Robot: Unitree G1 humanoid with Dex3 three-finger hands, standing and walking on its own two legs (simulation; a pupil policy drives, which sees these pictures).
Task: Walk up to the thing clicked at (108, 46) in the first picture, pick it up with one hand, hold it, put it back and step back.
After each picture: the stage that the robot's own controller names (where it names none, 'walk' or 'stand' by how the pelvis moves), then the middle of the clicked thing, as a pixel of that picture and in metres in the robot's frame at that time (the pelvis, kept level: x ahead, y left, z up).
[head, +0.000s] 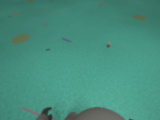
stand; (108, 45) +1.64 -0.42 -0.72
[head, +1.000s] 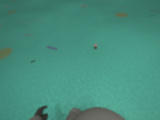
walk; (95, 47) +1.54 -0.01 -0.70
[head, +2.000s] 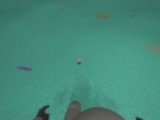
walk; (79, 62) +1.00 +0.25 -0.71
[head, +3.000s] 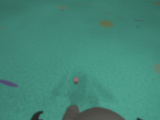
walk; (75, 81) +0.61 +0.19 -0.70
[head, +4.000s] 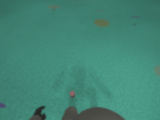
stand; (72, 94) +0.38 +0.19 -0.69
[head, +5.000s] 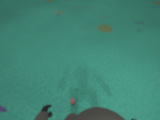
stand; (72, 101) +0.32 +0.19 -0.72
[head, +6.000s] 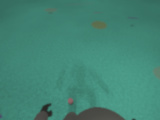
stand; (70, 101) +0.29 +0.22 -0.71
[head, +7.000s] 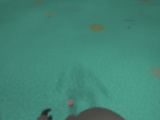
stand; (70, 103) +0.29 +0.23 -0.72
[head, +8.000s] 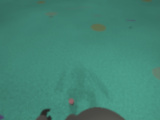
stand; (71, 102) +0.31 +0.22 -0.72
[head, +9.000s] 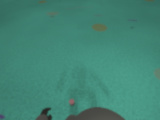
stand; (72, 102) +0.31 +0.21 -0.73
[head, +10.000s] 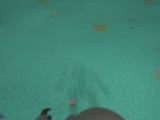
stand; (71, 102) +0.31 +0.21 -0.73
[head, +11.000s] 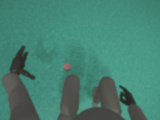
go down; (67, 67) +0.40 +0.19 -0.40
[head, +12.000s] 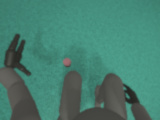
go down; (67, 63) +0.41 +0.19 -0.32
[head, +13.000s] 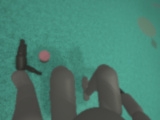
close in; (44, 57) +0.41 +0.22 -0.23
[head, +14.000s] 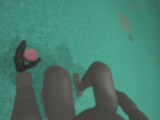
close; (30, 56) +0.41 +0.24 -0.23
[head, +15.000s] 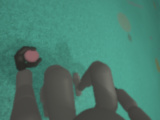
lift; (31, 57) +0.39 +0.23 -0.23
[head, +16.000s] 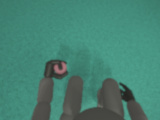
lift; (61, 70) +0.32 +0.21 -0.05
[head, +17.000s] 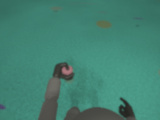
hold; (68, 74) +0.32 +0.16 +0.02
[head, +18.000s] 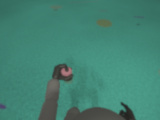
hold; (67, 75) +0.32 +0.17 +0.00
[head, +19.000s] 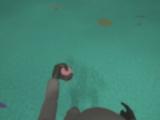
hold; (67, 75) +0.32 +0.17 +0.00
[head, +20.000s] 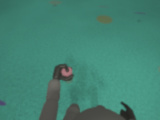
hold; (67, 75) +0.32 +0.16 -0.01
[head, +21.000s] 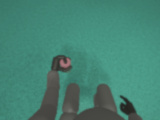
crouch; (66, 65) +0.38 +0.16 -0.07
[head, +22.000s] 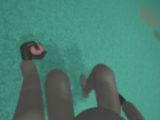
lower; (38, 53) +0.44 +0.23 -0.20
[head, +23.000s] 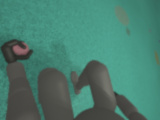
lower; (21, 51) +0.43 +0.25 -0.23
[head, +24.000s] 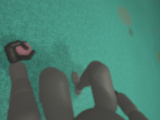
lower; (24, 52) +0.43 +0.25 -0.23
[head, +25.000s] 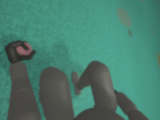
lower; (24, 52) +0.43 +0.25 -0.23
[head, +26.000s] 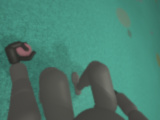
lower; (24, 52) +0.43 +0.25 -0.23
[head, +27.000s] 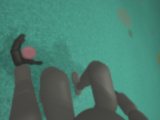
withdraw; (28, 54) +0.41 +0.23 -0.24
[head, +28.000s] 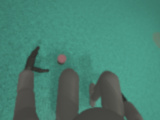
stand; (61, 60) +0.43 +0.20 -0.28
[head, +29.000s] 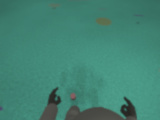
stand; (73, 97) +0.35 +0.17 -0.64
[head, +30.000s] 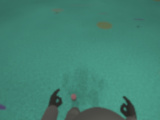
stand; (73, 97) +0.36 +0.17 -0.66
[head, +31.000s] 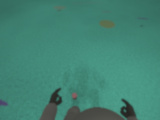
stand; (74, 96) +0.36 +0.17 -0.67
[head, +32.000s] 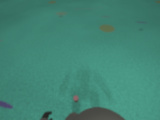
walk; (76, 99) +0.36 +0.18 -0.72
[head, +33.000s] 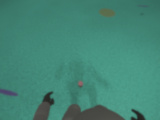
walk; (80, 84) +0.45 +0.10 -0.70
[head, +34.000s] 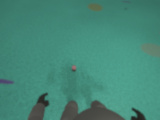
walk; (74, 68) +0.69 +0.18 -0.70
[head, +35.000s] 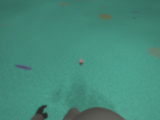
stand; (81, 62) +0.97 +0.18 -0.70
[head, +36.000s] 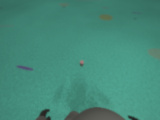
stand; (81, 63) +0.96 +0.16 -0.72
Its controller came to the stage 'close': yes
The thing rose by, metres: 0.72
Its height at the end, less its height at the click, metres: +0.00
